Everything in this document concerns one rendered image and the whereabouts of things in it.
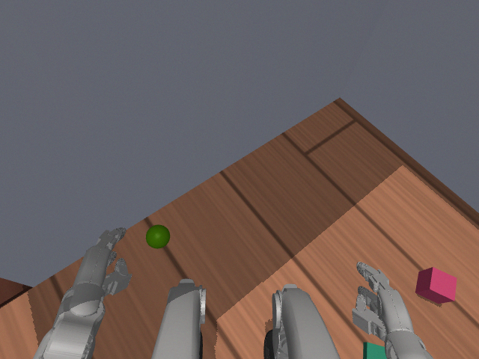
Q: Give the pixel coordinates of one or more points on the left robot hand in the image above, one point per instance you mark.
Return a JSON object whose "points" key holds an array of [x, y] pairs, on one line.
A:
{"points": [[98, 258]]}

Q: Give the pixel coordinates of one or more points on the right robot hand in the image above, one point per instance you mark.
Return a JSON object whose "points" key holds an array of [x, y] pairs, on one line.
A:
{"points": [[387, 311]]}

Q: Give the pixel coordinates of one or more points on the right robot arm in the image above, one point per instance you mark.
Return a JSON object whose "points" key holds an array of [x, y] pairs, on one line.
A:
{"points": [[405, 345]]}

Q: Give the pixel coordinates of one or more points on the left robot arm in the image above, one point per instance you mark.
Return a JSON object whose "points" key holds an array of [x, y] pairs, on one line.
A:
{"points": [[77, 322]]}

